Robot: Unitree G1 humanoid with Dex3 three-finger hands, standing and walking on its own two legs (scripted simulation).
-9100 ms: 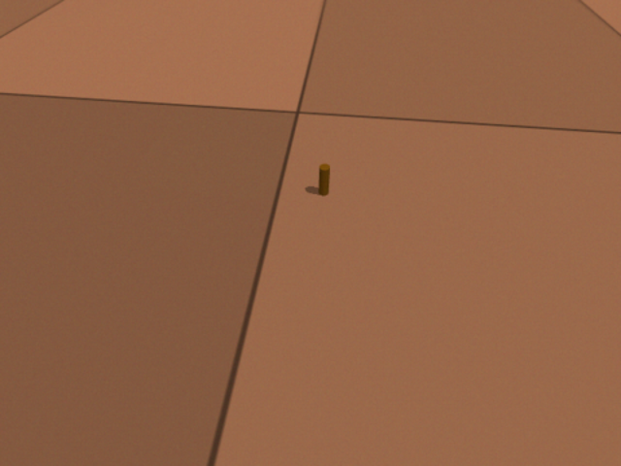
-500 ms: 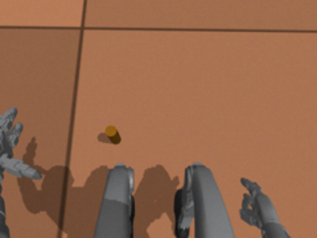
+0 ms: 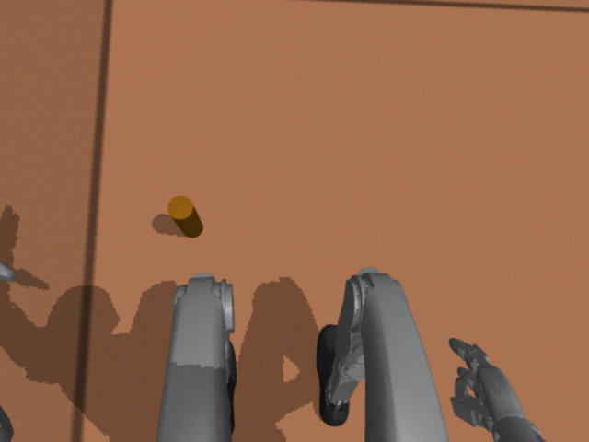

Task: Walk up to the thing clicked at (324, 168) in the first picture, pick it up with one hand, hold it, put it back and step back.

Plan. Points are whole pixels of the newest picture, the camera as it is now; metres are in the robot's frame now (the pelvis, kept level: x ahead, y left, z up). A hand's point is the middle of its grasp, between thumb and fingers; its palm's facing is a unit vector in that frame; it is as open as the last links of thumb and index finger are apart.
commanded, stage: go down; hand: left
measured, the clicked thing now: (187, 218) +0.47 +0.21 -0.36
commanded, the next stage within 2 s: approach in 1.08 s
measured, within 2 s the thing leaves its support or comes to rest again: neither
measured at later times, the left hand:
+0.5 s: hand out of the picture +0.39 +0.39 -0.05, palm faces +0.11 -0.99 -0.10, open 17.4 cm
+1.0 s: hand out of the picture +0.40 +0.39 -0.05, palm faces +0.11 -0.99 -0.09, open 17.3 cm
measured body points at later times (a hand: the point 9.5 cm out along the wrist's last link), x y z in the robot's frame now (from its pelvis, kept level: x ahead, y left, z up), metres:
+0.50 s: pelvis -0.01 +0.00 -0.05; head +0.20 +0.06 +0.35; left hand +0.38 +0.44 -0.04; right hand +0.13 -0.28 -0.15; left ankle +0.08 +0.12 -0.41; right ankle +0.10 -0.13 -0.41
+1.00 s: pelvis -0.01 +0.00 -0.06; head +0.20 +0.06 +0.33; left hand +0.39 +0.44 -0.04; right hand +0.13 -0.28 -0.16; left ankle +0.08 +0.12 -0.41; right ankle +0.10 -0.13 -0.41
